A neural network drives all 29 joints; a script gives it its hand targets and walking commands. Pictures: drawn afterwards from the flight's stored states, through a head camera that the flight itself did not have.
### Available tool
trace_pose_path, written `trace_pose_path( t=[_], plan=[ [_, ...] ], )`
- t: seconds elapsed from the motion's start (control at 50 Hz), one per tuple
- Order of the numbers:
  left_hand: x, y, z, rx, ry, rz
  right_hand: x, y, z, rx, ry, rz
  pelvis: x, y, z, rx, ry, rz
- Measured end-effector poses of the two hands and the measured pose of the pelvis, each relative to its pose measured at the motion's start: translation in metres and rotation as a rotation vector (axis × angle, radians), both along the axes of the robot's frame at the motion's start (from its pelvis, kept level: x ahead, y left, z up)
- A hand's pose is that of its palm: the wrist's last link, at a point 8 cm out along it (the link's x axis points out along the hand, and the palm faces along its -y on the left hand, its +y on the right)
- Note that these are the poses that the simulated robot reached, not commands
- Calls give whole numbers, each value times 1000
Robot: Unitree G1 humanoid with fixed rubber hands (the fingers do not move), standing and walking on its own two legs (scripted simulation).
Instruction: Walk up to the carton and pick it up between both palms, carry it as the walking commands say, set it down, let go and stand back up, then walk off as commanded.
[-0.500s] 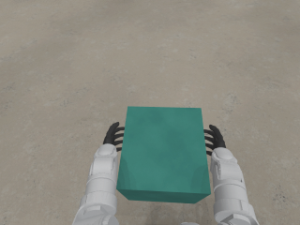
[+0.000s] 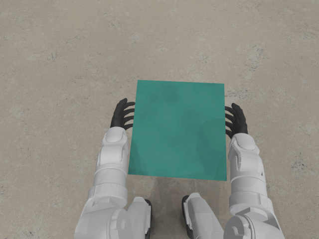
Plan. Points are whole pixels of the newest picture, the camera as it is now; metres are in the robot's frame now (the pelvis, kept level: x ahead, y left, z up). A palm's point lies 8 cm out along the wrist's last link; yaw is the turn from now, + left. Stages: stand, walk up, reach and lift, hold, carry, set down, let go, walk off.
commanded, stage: set down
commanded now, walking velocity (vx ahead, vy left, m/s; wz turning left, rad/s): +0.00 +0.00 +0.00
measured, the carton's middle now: (176, 135) +0.38 -0.05 -0.12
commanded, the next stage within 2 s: none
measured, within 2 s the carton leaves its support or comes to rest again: neither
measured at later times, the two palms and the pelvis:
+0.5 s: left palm (126, 128) +0.41 +0.10 -0.14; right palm (227, 134) +0.37 -0.20 -0.14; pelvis -0.01 -0.01 -0.08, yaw +0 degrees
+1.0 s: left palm (132, 130) +0.44 +0.10 -0.23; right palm (219, 135) +0.40 -0.21 -0.23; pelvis -0.03 +0.00 -0.16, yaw +0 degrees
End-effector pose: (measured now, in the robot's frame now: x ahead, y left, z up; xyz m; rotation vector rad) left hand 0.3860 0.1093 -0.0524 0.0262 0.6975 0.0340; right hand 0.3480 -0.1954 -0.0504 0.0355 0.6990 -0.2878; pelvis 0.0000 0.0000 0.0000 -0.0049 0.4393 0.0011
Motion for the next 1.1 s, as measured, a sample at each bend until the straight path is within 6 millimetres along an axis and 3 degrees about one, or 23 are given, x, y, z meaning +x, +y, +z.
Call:
trace_pose_path(
  t=[0.48, 1.1],
  plan=[
    [26, -5, -86, -13, -12, 10, 26, -6, -87, 19, -12, -8, -9, -6, -74, -1, 217, -6],
    [56, -11, -195, 1, -10, -6, 56, -12, -194, 4, -6, 0, -30, -4, -170, -5, 305, -1]
  ],
)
